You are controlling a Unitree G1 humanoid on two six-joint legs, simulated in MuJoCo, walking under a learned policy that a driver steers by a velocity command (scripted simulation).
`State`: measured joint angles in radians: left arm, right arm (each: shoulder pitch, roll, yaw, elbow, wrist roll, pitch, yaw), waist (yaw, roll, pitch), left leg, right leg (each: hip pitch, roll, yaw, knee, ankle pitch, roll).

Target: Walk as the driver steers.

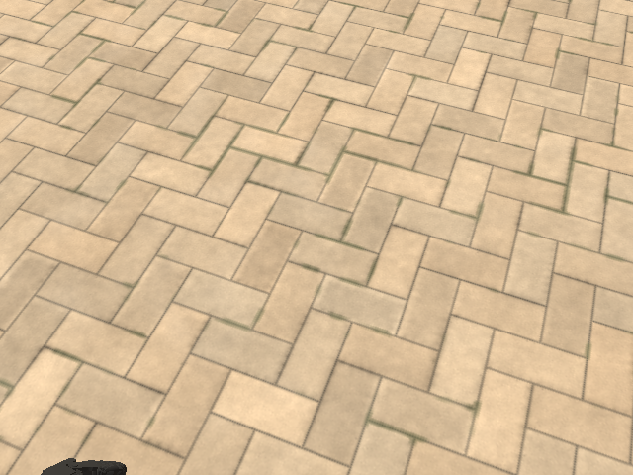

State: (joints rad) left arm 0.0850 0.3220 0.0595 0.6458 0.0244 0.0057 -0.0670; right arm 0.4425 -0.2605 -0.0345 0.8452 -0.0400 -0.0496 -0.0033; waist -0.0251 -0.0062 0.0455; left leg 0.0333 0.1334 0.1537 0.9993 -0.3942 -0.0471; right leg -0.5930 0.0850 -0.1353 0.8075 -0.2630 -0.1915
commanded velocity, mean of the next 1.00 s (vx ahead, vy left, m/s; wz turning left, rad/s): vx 0.54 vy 0.00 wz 0.55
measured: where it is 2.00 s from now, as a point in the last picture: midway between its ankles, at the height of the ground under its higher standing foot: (310, 317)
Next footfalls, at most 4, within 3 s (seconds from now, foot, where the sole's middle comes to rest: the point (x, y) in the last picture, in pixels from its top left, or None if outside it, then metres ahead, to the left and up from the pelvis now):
0.42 left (308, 397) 0.59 0.03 -0.73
0.80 right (338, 286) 0.86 -0.05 -0.73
1.18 left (270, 373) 0.64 0.11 -0.73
1.56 right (367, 312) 0.79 -0.11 -0.73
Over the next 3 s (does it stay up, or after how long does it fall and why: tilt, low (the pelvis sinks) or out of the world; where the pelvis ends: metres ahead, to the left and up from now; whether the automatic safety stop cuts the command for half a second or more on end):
stays up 0.98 0.12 0.05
